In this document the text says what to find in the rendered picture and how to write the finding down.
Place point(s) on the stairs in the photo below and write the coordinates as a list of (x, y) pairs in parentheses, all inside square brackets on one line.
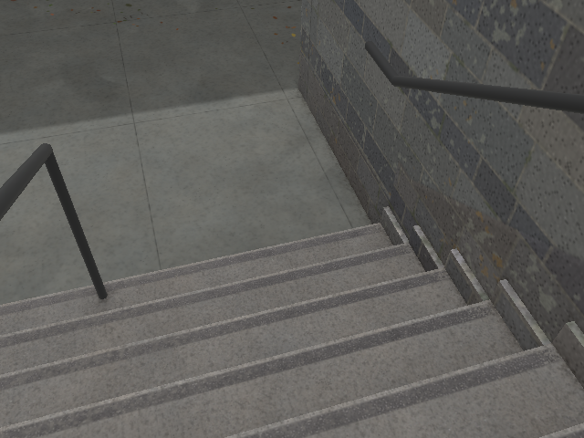
[(342, 335)]

